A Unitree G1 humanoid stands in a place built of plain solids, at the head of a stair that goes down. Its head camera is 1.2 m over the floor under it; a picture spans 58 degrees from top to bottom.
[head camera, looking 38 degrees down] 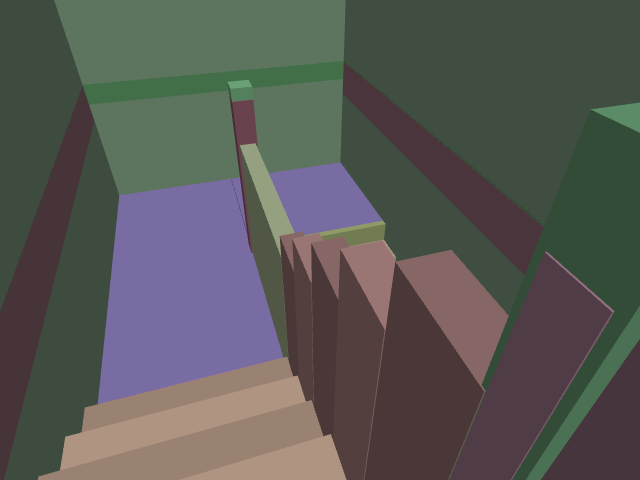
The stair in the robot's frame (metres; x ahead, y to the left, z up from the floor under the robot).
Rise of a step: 0.18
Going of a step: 0.26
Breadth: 1.09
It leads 17 degrees to the left of straight ahead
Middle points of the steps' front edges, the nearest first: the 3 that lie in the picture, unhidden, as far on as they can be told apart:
0.91 0.56 -0.53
1.16 0.63 -0.70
1.41 0.71 -0.88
